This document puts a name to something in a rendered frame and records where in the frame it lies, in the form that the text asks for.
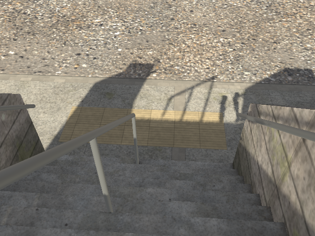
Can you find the stairs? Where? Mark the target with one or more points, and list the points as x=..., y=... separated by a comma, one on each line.
x=156, y=197

